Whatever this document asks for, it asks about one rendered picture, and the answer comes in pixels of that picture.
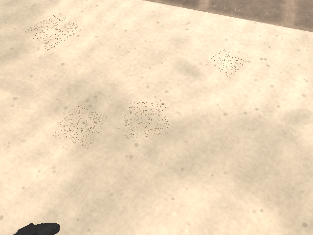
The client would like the robot left hand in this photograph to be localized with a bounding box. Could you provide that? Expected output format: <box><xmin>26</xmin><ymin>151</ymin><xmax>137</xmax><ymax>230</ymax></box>
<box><xmin>13</xmin><ymin>222</ymin><xmax>61</xmax><ymax>235</ymax></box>

